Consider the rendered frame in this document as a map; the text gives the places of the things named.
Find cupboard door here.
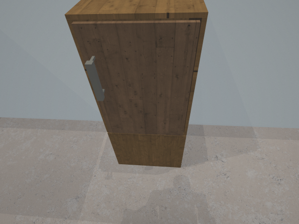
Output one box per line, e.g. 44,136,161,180
71,20,200,136

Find handle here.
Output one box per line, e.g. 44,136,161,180
85,56,105,101

